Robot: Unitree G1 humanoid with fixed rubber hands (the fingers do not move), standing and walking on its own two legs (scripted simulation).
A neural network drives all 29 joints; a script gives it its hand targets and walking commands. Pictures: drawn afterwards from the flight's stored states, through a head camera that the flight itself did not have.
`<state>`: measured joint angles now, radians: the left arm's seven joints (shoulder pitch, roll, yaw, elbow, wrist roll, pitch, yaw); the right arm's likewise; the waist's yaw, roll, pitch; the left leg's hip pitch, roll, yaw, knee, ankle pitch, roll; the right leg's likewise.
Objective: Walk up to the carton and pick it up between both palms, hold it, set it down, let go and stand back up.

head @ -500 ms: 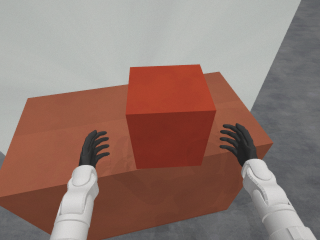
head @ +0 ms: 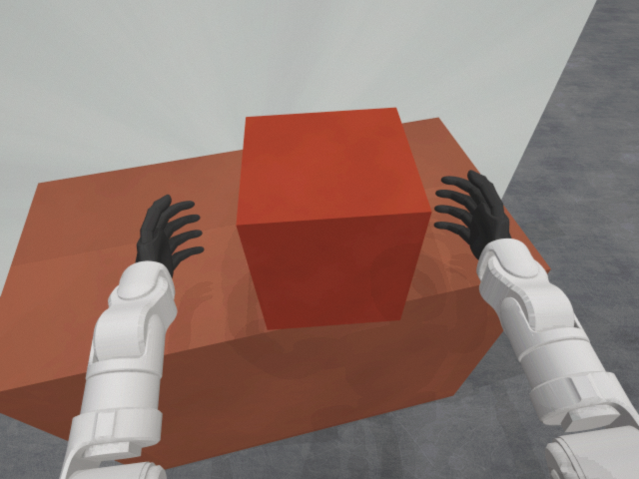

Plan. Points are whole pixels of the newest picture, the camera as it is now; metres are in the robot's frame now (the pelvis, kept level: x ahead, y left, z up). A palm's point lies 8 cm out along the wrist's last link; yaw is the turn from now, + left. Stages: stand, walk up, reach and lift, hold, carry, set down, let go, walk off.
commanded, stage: reach and lift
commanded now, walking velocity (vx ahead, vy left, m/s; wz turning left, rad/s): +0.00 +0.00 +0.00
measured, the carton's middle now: (328, 225) +0.47 +0.01 +0.04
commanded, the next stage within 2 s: none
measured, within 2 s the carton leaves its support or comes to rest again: neither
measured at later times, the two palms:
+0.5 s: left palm (162, 211) +0.42 +0.21 +0.13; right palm (494, 192) +0.43 -0.19 +0.13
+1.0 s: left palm (166, 201) +0.44 +0.22 +0.13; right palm (468, 177) +0.46 -0.16 +0.14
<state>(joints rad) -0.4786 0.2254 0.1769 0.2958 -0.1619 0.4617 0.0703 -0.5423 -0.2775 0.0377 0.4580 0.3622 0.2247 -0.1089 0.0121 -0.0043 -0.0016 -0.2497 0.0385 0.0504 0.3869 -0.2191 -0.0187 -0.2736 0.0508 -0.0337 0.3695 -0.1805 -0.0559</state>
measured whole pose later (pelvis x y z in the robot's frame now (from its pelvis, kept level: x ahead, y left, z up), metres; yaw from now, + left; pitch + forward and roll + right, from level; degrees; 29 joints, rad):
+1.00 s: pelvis -0.01 -0.01 -0.01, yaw +2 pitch +15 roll +0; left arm -1.07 0.33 0.02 1.20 -0.24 0.11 0.06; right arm -1.06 -0.25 -0.02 1.10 0.32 0.14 -0.12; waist 0.00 -0.01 -0.18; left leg -0.53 0.04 0.00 0.46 -0.20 -0.03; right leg -0.52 0.06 -0.07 0.41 -0.16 -0.07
